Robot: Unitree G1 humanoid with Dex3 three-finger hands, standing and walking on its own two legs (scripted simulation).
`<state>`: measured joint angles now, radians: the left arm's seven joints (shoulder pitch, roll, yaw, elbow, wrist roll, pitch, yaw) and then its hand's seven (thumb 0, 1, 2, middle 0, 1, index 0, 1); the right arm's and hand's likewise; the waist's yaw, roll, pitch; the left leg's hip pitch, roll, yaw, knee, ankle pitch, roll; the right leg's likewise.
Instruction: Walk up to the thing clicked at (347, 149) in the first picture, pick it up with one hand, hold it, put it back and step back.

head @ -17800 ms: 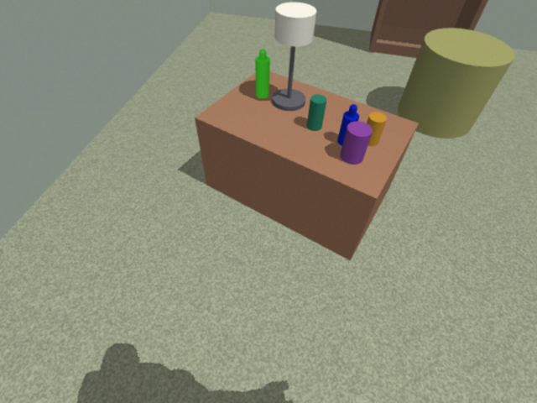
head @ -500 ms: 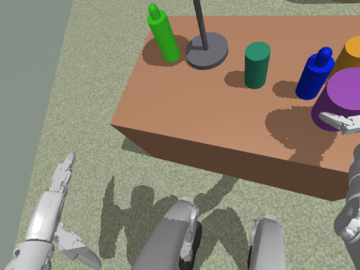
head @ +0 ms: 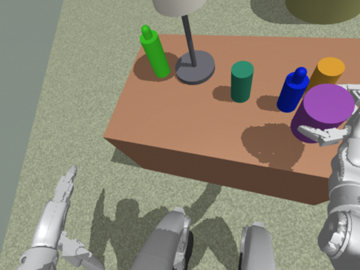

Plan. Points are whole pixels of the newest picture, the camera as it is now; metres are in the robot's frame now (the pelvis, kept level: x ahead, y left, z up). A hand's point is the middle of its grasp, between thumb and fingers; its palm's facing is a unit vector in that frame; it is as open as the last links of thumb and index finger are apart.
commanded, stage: lift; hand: right
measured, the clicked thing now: (317, 116) +0.48 -0.22 -0.05
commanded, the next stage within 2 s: hold in 1.26 s
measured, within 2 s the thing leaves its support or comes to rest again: neither
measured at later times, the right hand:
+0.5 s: hand (341, 126) +0.41 -0.21 +0.05, palm faces +0.28 +0.96 -0.05, open 11.8 cm
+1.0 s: hand (347, 130) +0.38 -0.20 +0.10, palm faces +0.29 +0.96 -0.04, open 11.8 cm
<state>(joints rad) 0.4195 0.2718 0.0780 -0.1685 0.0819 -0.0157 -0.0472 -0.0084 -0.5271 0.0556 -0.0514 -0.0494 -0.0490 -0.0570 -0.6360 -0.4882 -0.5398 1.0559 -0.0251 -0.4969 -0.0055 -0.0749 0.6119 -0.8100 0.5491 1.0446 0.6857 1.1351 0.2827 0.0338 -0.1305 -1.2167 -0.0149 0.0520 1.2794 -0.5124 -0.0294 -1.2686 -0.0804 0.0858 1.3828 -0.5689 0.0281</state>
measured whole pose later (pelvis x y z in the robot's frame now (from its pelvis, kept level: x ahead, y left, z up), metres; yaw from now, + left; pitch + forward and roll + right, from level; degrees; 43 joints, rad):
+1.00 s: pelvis +0.03 +0.00 +0.08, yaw -2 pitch +11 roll +1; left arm 0.40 0.22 0.09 0.13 0.02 -0.01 0.03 -0.01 -0.54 0.06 -0.04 -0.04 -0.04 -0.06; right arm -0.16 -0.17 -0.26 0.49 0.08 -0.36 -0.08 -0.06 0.61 -0.81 0.56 1.04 0.69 1.13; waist 0.09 0.02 -0.06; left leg -0.70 0.03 0.00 0.94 -0.44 -0.04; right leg -0.71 -0.04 0.01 0.98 -0.47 0.02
